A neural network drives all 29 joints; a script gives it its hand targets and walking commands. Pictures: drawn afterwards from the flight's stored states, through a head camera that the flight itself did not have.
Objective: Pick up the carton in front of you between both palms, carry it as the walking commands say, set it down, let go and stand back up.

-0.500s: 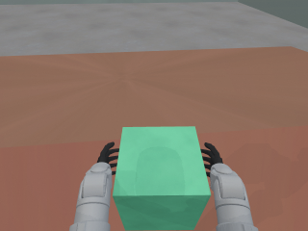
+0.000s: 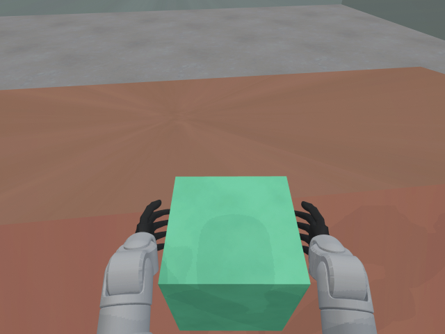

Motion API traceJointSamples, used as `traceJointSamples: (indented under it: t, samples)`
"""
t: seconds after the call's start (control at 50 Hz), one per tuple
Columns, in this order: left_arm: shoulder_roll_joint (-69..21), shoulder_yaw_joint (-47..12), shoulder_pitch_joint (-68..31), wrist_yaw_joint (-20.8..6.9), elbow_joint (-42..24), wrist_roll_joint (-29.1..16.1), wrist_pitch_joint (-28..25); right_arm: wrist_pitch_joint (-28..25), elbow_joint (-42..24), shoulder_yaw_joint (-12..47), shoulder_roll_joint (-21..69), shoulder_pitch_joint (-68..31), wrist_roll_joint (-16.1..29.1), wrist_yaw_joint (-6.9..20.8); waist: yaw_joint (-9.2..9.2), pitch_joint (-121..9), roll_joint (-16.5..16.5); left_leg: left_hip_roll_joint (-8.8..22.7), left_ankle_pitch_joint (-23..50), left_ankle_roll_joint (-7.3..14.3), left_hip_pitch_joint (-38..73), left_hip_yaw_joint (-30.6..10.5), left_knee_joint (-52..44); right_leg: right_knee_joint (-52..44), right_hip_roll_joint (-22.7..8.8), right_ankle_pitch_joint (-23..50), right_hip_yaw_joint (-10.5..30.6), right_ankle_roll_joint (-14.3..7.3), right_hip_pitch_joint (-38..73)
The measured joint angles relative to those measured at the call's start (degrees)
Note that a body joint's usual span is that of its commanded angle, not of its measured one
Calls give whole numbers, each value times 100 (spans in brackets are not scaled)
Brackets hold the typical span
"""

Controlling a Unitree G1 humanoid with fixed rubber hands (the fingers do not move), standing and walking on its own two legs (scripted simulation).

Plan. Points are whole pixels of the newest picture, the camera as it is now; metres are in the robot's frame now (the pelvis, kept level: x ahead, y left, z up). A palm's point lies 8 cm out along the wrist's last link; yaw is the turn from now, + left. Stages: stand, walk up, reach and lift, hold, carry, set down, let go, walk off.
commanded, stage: carry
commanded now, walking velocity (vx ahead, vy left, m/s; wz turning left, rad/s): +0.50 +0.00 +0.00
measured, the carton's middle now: (230, 256) +0.30 +0.00 +0.01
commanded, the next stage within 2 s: none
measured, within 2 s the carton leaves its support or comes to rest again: neither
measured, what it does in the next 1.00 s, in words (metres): walks ahead: left foot, then right foot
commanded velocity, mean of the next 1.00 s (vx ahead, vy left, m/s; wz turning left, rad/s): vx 0.50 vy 0.00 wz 0.00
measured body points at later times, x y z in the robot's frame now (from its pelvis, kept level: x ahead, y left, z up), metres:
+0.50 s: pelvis +0.25 -0.03 -0.01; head +0.24 -0.03 +0.44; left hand +0.54 +0.12 +0.08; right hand +0.53 -0.19 +0.08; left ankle +0.07 +0.10 -0.73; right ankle +0.34 -0.11 -0.73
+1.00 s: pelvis +0.57 -0.01 -0.02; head +0.57 +0.00 +0.43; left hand +0.85 +0.14 +0.06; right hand +0.85 -0.16 +0.06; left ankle +0.68 +0.07 -0.73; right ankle +0.35 -0.10 -0.71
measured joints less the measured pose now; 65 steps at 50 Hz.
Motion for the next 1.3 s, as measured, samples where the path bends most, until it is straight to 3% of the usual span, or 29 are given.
traceJointSamples:
  t: [0.08, 0.12, 0.16, 0.2, 0.28, 0.34, 0.44, 0.48, 0.5, 0.56, 0.62, 0.74, 0.92, 0.96, 0.98, 1.0, 1.04, 1.1, 1.2, 1.3]
  samples:
    - [-65, -260, 27, 206, -440, -65, 568, 580, -543, 28, -204, 129, 297, -87, -37, -85, -181, -21, -675, 44, -506, 521, 664, -210, -140, -227, -127, -28, 164]
    - [-45, -314, 122, 273, -829, -112, 849, 813, -776, 30, -186, 114, 403, -118, -26, -26, -305, -146, -466, 65, -601, 797, 325, -398, -252, -235, -89, 16, 306]
    - [-32, -273, 201, 292, -1262, -158, 1081, 983, -1047, 30, -68, 90, 432, -148, 8, 56, -372, -248, 210, 117, -426, 1049, -423, -319, -320, -397, -23, 65, 396]
    - [-9, -118, 346, 276, -1617, -249, 1216, 1039, -1183, 157, 69, 106, 374, -173, 48, 54, -402, -258, 798, 259, -264, 1192, -536, 504, -393, -634, -125, 49, 111]
    - [-6, -71, 455, 266, -1769, -352, 1481, 1359, -1421, 376, 3, 265, 348, -251, -2, 71, -96, -95, 365, 269, 190, 1143, -861, 2159, -232, -1024, -474, -103, -889]
    - [-16, -104, 328, 267, -1786, -382, 1602, 1566, -1660, 299, 1, 259, 377, -309, -119, 158, 21, -9, 426, 164, 668, 1064, -1388, 1804, -232, -562, -671, -75, -1403]
    - [-44, -113, 113, 264, -1899, -334, 1669, 1685, -1833, 123, 27, 40, 428, -320, -222, 282, 50, 124, 25, -50, 1371, 1000, -1580, 214, -227, 598, -958, -79, -1609]
    - [-61, -95, 10, 261, -1905, -315, 1701, 1720, -1867, 59, 37, -42, 433, -319, -215, 322, 51, 242, -463, -165, 1493, 962, -1057, -273, -166, 880, -1204, -168, -1339]
    - [-74, -109, -55, 259, -1838, -301, 1681, 1724, -1864, 4, 24, -75, 438, -314, -199, 335, 95, 370, -739, -173, 1374, 959, -471, -194, -130, 1198, -1289, -321, -1260]
    - [-97, -166, -171, 258, -1537, -221, 1646, 1760, -1686, -119, -42, -141, 462, -294, -93, 426, 80, 291, -610, -23, 223, 566, 2152, 154, -116, 695, -1395, -596, -1099]
    - [-77, -138, -45, 262, -1581, -233, 1688, 1759, -1610, -118, 70, -111, 403, -295, -1, 545, -35, 211, -91, 147, -813, 619, 3180, -378, -94, 646, -1393, -505, -606]
    - [-47, -97, 132, 260, -1932, -321, 1558, 1568, -1785, 148, 36, -20, 361, -263, 183, 617, -193, 240, 670, 132, -1841, 803, 1980, -1390, -84, 578, -1234, -448, 402]
    - [-37, -234, 204, 212, -1938, -287, 1578, 1578, -1980, 199, 3, 241, 330, -245, 78, 405, -195, 94, 1750, 267, -1700, 1355, -268, -1661, -155, -416, -1083, -43, 1835]
    - [-32, -233, 236, 207, -1920, -255, 1607, 1594, -1896, 198, 5, 220, 339, -240, 54, 412, -222, -33, 1728, 349, -1297, 1555, -613, -1044, -272, -914, -1064, 62, 1949]
    - [-25, -184, 236, 200, -1867, -243, 1597, 1542, -1764, 227, 9, 201, 333, -236, -6, 428, -347, -115, 1685, 505, -1248, 1632, -427, -362, -459, -1150, -1057, 72, 1787]
    - [-28, -128, 236, 196, -1794, -233, 1585, 1497, -1616, 243, 14, 162, 318, -229, -59, 463, -408, -139, 1463, 614, -1246, 1683, -179, 618, -536, -1018, -878, 62, 1415]
    - [-25, -79, 268, 192, -1683, -210, 1564, 1452, -1396, 250, 19, 118, 313, -225, -123, 578, -350, -107, 1108, 697, -1079, 1715, -113, 2523, -396, -815, -430, -28, 452]
    - [-16, -147, 341, 189, -1646, -191, 1519, 1390, -1382, 258, 9, 233, 336, -224, -178, 738, -236, -113, 1067, 611, -578, 1702, -628, 3519, -335, -307, -324, -175, -694]
    - [-11, -323, 458, 186, -1756, -195, 1332, 1239, -1643, 255, -12, 449, 389, -225, -208, 742, -120, -117, 958, 539, 245, 1575, -1414, 2427, -464, 248, -453, -114, -1716]
    - [-3, -403, 572, 208, -2072, -217, 1308, 1232, -1919, 289, -16, 503, 437, -222, -132, 597, -115, -102, 594, 353, 1079, 1468, -1830, 988, -534, 972, -673, -40, -2017]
